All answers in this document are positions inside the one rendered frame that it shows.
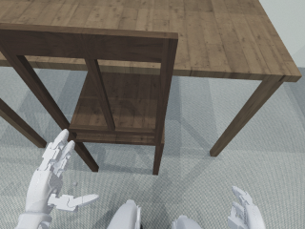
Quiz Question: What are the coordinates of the right robot thigh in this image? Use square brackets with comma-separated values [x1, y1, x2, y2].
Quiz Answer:
[172, 218, 202, 229]

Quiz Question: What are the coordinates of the chair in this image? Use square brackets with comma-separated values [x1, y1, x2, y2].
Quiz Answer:
[0, 23, 178, 176]

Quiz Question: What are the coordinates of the right robot hand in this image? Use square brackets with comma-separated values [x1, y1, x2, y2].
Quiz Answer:
[228, 186, 266, 229]

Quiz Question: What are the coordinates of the robot left forearm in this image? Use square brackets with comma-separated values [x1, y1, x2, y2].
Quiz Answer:
[14, 212, 52, 229]

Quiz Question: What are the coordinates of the left robot thigh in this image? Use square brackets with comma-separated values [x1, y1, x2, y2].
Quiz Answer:
[107, 203, 142, 229]

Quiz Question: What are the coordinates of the left robot hand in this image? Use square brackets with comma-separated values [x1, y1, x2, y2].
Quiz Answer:
[25, 129, 100, 215]

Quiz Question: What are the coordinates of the table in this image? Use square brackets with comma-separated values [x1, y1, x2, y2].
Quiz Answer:
[0, 0, 302, 157]

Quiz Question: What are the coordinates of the robot thigh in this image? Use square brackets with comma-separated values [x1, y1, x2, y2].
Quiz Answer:
[172, 218, 202, 229]
[107, 203, 142, 229]

